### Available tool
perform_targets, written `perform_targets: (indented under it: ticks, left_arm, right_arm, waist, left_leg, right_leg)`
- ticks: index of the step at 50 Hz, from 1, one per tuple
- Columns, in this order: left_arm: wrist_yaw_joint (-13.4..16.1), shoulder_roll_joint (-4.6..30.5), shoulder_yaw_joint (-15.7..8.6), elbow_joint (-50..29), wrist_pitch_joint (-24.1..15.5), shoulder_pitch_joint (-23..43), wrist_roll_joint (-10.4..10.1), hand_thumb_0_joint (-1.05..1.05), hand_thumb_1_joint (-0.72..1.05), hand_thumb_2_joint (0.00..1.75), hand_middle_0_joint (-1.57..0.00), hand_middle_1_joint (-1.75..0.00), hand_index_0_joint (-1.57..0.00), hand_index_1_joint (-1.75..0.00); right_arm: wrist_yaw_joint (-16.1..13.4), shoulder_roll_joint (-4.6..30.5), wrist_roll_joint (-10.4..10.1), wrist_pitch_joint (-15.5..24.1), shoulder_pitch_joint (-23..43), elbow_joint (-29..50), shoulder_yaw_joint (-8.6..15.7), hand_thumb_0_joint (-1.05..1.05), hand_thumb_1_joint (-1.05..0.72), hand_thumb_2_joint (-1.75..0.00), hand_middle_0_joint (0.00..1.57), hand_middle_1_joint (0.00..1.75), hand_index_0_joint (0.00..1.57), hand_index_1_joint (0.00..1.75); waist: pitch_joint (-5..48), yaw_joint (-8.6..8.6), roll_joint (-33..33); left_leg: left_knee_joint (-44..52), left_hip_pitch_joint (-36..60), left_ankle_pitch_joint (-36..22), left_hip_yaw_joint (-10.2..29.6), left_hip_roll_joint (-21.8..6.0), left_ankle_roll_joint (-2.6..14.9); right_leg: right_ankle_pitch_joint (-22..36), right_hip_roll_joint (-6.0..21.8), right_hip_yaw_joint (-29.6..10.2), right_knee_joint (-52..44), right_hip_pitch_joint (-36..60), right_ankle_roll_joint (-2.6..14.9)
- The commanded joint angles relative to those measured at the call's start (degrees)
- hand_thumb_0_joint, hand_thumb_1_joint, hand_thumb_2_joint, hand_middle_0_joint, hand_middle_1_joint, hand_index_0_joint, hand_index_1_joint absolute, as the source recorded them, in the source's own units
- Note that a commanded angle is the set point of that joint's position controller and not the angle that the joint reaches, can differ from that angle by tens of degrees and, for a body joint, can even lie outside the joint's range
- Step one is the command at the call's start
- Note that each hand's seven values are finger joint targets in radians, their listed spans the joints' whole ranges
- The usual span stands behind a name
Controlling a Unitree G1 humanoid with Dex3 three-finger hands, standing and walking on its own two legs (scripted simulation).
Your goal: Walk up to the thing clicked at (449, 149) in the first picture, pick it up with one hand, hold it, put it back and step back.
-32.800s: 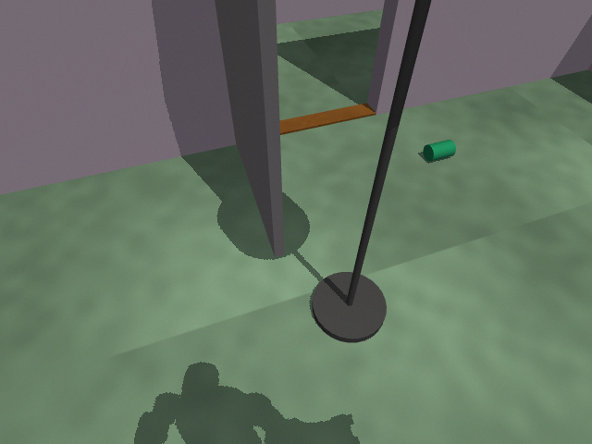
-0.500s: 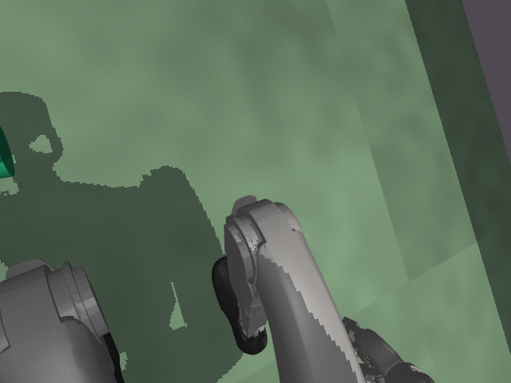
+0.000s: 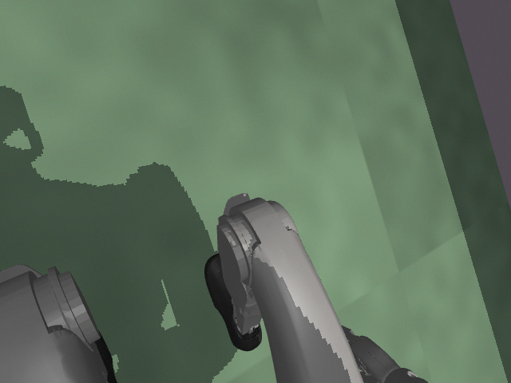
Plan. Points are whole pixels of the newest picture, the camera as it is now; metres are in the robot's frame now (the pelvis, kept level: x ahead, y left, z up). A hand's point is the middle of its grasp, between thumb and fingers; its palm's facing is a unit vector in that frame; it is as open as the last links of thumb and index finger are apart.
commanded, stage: close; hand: left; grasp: from above
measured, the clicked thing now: out of the picture +0.47 +0.31 -0.26
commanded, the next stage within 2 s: settle in 1.20 s
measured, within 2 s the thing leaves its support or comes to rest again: leaves its support in 1.62 s
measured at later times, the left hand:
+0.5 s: hand out of the picture +0.46 +0.30 -0.22, palm faces -0.47 -0.11 -0.88, open 11.7 cm
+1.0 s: hand out of the picture +0.46 +0.30 -0.22, palm faces -0.45 -0.09 -0.89, open 11.3 cm
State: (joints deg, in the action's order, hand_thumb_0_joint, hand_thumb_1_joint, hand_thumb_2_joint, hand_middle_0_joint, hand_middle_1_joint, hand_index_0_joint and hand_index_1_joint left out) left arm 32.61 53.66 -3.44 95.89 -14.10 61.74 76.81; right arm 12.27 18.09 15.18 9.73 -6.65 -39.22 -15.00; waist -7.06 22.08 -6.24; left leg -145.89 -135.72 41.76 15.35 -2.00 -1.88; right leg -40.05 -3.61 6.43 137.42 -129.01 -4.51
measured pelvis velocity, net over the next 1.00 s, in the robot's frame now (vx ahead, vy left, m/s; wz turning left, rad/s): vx -0.01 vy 0.00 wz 0.00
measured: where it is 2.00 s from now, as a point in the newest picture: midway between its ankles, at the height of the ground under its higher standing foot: (176, 352)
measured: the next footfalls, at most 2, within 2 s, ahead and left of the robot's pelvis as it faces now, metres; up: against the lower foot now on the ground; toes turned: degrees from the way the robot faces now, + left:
none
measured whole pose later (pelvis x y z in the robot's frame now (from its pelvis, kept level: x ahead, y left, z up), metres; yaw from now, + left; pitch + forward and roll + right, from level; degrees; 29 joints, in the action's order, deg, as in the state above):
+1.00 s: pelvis -0.01 +0.00 +0.00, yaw +0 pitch +29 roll -13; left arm 30.7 54.4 -2.6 96.9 -14.6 63.3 76.3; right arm 10.8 18.4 14.3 8.8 -6.8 -37.1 -15.9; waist -6.6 21.9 -5.8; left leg -145.1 -135.9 40.2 15.1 -2.0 -1.4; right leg -38.6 -3.7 6.4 136.5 -129.0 -4.4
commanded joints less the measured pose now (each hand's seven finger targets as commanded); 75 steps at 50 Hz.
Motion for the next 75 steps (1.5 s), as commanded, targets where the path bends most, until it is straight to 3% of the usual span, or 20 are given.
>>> perform_targets:
  ticks: [1,4,6,10,12,14,17,21,22,26,29,36,45,49,57,60,62,68,74,75]
  left_arm:
    - [2.74,12.08,-1.1,-6.9,1.22,15.99,-1.76,0.0,-0.28,0.94,-0.21,-0.99,-0.22,-0.98]
    - [1.76,11.27,-0.48,-3.4,1.97,14.91,-1.77,0.0,-0.24,0.91,-0.24,-0.98,-0.25,-0.96]
    - [1.24,12.33,-0.94,-6.88,1.79,15.65,-2.48,0.0,-0.22,0.91,-0.26,-0.97,-0.28,-0.95]
    - [-0.24,10.55,0.38,-7.65,1.48,16.28,-3.25,0.0,-0.18,0.88,-0.28,-0.94,-0.3,-0.92]
    - [-0.8,9.68,0.75,-3.69,1.44,14.21,-2.73,0.0,-0.16,0.84,-0.3,-0.92,-0.33,-0.9]
    - [-0.71,11.67,-0.96,-3.36,0.94,12.81,-2.82,0.0,-0.14,0.87,-0.33,-0.92,-0.34,-0.9]
    - [-1.34,10.21,0.59,-3.68,0.12,13.56,-2.25,0.0,-0.09,0.87,-0.36,-0.92,-0.38,-0.9]
    - [-1.01,11.96,-0.37,-4.26,-0.62,13.52,-1.97,0.0,-0.03,0.88,-0.42,-0.89,-0.43,-0.87]
    - [-1.23,10.08,1.41,-4.9,-0.88,14.11,-1.7,0.0,0.0,0.88,-0.44,-0.89,-0.45,-0.88]
    - [0.05,12.36,0.12,-6.66,-1.11,15.89,-1.4,0.0,0.03,0.85,-0.46,-0.88,-0.47,-0.86]
    - [0.13,11.46,0.38,-2.42,-0.45,14.18,-0.89,0.0,0.08,0.85,-0.51,-0.83,-0.52,-0.82]
    - [0.22,12.17,0.72,-3.0,-0.1,15.3,-0.14,0.0,0.18,0.83,-0.59,-0.81,-0.6,-0.8]
    - [0.44,13.02,0.35,-6.14,0.08,16.56,-1.1,0.0,0.3,0.79,-0.68,-0.76,-0.69,-0.75]
    - [-0.13,10.95,1.51,-2.84,0.58,15.17,-1.16,0.0,0.36,0.77,-0.73,-0.74,-0.74,-0.73]
    - [-0.34,12.53,0.71,-6.5,0.55,16.44,-1.59,0.0,0.45,0.76,-0.81,-0.69,-0.82,-0.69]
    - [-0.73,10.52,1.23,-3.63,0.85,15.23,-1.63,0.0,0.47,0.75,-0.82,-0.69,-0.83,-0.68]
    - [-0.7,12.83,0.36,-5.82,0.26,16.81,-1.79,0.0,0.51,0.76,-0.87,-0.67,-0.87,-0.67]
    - [-1.64,12.64,0.23,-3.79,0.72,15.1,-1.68,0.0,0.51,0.77,-0.92,-0.67,-0.93,-0.67]
    - [-2.8,13.81,-0.68,-13.21,1.0,17.15,-2.49,0.0,0.6,0.8,-1.0,-0.67,-1.0,-0.67]
    - [-3.11,12.2,-0.27,-11.87,1.34,15.75,-2.71,0.0,0.62,0.77,-1.01,-0.65,-1.01,-0.65]
  right_arm:
    - [-0.57,17.94,-0.49,-0.03,-10.58,0.04,5.72,0.0,-0.89,-0.9,0.2,0.3,0.2,0.3]
    - [-0.33,17.85,-0.56,0.12,-10.61,0.37,5.43,0.0,-0.9,-0.9,0.2,0.3,0.2,0.3]
    - [-0.48,17.66,-1.0,-0.02,-10.36,0.85,5.53,0.0,-0.9,-0.9,0.2,0.3,0.2,0.3]
    - [-0.79,17.81,-1.52,-0.44,-10.68,0.85,5.62,0.0,-0.9,-0.9,0.2,0.3,0.2,0.3]
    - [-0.71,17.74,-1.13,-0.58,-10.69,1.09,5.54,0.0,-0.9,-0.9,0.2,0.3,0.2,0.3]
    - [-1.09,18.18,-1.49,-1.11,-10.96,1.24,5.67,0.0,-0.9,-0.9,0.2,0.3,0.2,0.3]
    - [-1.24,17.74,-1.44,-1.38,-10.2,1.95,5.35,0.0,-0.9,-0.9,0.2,0.3,0.2,0.3]
    - [-1.56,17.88,-1.38,-1.5,-10.46,1.76,5.31,0.0,-0.9,-0.9,0.2,0.3,0.2,0.3]
    - [-1.45,17.38,-1.11,-1.28,-9.81,2.26,5.06,0.0,-0.9,-0.9,0.2,0.3,0.2,0.3]
    - [-1.9,17.52,-0.85,-1.91,-10.39,1.71,4.95,0.0,-0.9,-0.9,0.2,0.3,0.2,0.3]
    - [-1.91,17.8,-0.9,-1.72,-9.98,1.43,5.08,0.0,-0.9,-0.9,0.2,0.3,0.2,0.3]
    - [-2.04,18.54,-0.87,-1.07,-9.67,2.23,4.96,0.0,-0.9,-0.9,0.2,0.3,0.2,0.3]
    - [-2.38,17.97,-0.86,-1.13,-10.26,2.42,4.79,0.0,-0.9,-0.9,0.2,0.3,0.2,0.3]
    - [-2.27,17.81,-1.02,-0.93,-10.7,2.06,4.82,0.0,-0.9,-0.9,0.2,0.3,0.2,0.3]
    - [-2.61,17.7,-1.44,-1.19,-10.61,2.19,5.08,0.0,-0.9,-0.9,0.2,0.3,0.2,0.3]
    - [-2.33,18.08,-1.24,-1.03,-10.97,2.04,5.18,0.0,-0.9,-0.9,0.2,0.3,0.2,0.3]
    - [-2.55,18.43,-1.4,-1.22,-10.93,2.67,5.13,0.0,-0.9,-0.9,0.2,0.3,0.2,0.3]
    - [-2.49,18.44,-1.41,-1.12,-11.15,3.07,5.16,0.0,-0.92,-0.9,0.2,0.3,0.2,0.3]
    - [-2.7,17.73,-2.1,-2.02,-11.24,2.99,5.96,0.0,-0.91,-0.9,0.2,0.3,0.2,0.3]
    - [-2.55,17.34,-2.17,-2.11,-11.42,2.71,6.19,0.0,-0.92,-0.9,0.2,0.3,0.2,0.3]
  waist:
    - [40.12,1.54,29.17]
    - [37.11,2.44,28.03]
    - [39.76,0.86,29.57]
    - [39.5,1.7,28.6]
    - [37.09,2.51,26.78]
    - [36.53,1.64,26.7]
    - [35.03,2.13,26.29]
    - [36.82,1.57,26.1]
    - [35.6,2.06,26.23]
    - [39.08,1.15,27.76]
    - [34.19,2.43,25.86]
    - [34.32,2.4,25.81]
    - [37.67,1.32,27.82]
    - [34.74,2.61,25.62]
    - [39.12,0.86,27.97]
    - [34.87,2.49,25.12]
    - [36.02,1.58,26.1]
    - [35.38,1.83,25.29]
    - [43.61,-0.85,30.64]
    - [41.64,-0.53,31.36]
  left_leg:
    - [13.84,30.49,-16.42,-7.62,-0.66,2.28]
    - [13.82,28.51,-14.55,-7.72,-0.53,2.56]
    - [14.75,29.48,-15.13,-7.74,-0.51,2.39]
    - [14.77,29.56,-15.33,-7.55,-0.36,2.36]
    - [14.44,28.22,-14.31,-7.51,-0.41,2.53]
    - [15.11,27.66,-13.75,-7.34,-0.27,2.38]
    - [14.82,27.04,-12.3,-7.46,-0.25,2.55]
    - [14.64,27.94,-12.81,-7.48,-0.33,2.57]
    - [14.54,27.36,-12.26,-7.65,-0.31,2.67]
    - [14.94,28.64,-13.46,-7.62,-0.47,2.48]
    - [14.57,26.93,-11.47,-7.32,-0.51,2.5]
    - [14.49,27.66,-11.38,-7.17,-0.32,2.45]
    - [15.28,27.84,-12.09,-7.6,-0.38,2.41]
    - [14.25,26.19,-11.61,-7.75,-0.34,2.78]
    - [15.46,29.16,-13.36,-7.61,-0.38,2.36]
    - [14.46,26.94,-13.14,-7.53,-0.22,2.55]
    - [14.64,26.46,-12.68,-7.68,-0.15,2.54]
    - [14.61,26.53,-11.81,-7.98,0.13,2.63]
    - [15.23,31.06,-15.84,-8.47,0.15,2.23]
    - [15.34,30.52,-15.57,-8.62,0.24,2.07]
  right_leg:
    - [19.71,-1.66,8.11,-11.69,20.83,5.32]
    - [18.3,-1.66,7.93,-11.9,20.23,5.35]
    - [18.26,-1.8,7.6,-12.39,21.94,5.56]
    - [18.34,-1.56,8.05,-12.48,21.14,5.54]
    - [17.69,-1.65,8.2,-12.32,20.43,5.37]
    - [16.49,-1.6,8.29,-12.7,20.68,5.59]
    - [15.34,-1.57,8.02,-12.83,19.53,5.58]
    - [15.8,-1.6,7.85,-12.97,20.58,5.37]
    - [15.6,-1.73,7.61,-12.98,19.98,5.36]
    - [16.71,-1.85,7.61,-13.06,21.58,5.4]
    - [14.92,-1.86,8.19,-12.51,18.23,5.44]
    - [14.64,-1.52,8.42,-12.29,17.47,5.49]
    - [15.26,-1.73,7.99,-12.88,19.77,5.68]
    - [15.5,-1.7,7.64,-12.89,18.85,5.32]
    - [16.34,-1.65,7.59,-12.71,20.35,5.74]
    - [16.19,-1.57,8.25,-12.78,18.26,5.51]
    - [15.59,-1.49,7.92,-13.48,19.21,5.68]
    - [14.58,-1.22,7.68,-13.42,19.11,5.79]
    - [18.09,-1.2,7.25,-13.02,21.53,6.05]
    - [17.78,-1.01,7.2,-12.58,20.31,6.29]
